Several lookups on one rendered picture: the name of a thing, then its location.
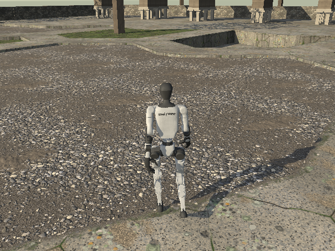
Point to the robot right upper arm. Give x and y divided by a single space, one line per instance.
184 117

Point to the robot left foot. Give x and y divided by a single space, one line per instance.
159 207

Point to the robot right foot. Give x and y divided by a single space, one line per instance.
183 214

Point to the robot right hand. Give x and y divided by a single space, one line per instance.
187 143

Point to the left robot forearm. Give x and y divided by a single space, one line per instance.
148 145

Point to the robot left upper arm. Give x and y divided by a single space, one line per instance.
149 119

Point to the robot left hand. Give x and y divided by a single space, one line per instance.
147 164

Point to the robot foot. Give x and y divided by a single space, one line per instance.
159 207
183 214

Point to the right robot forearm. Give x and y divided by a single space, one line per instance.
187 135

